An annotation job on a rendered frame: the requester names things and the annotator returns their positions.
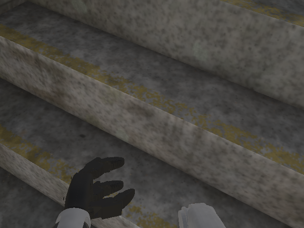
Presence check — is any robot left forearm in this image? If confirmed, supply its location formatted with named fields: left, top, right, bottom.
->
left=52, top=207, right=91, bottom=228

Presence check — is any robot right thigh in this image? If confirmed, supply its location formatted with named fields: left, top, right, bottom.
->
left=178, top=202, right=226, bottom=228

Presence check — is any left robot hand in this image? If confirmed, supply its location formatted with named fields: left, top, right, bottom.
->
left=63, top=157, right=135, bottom=219

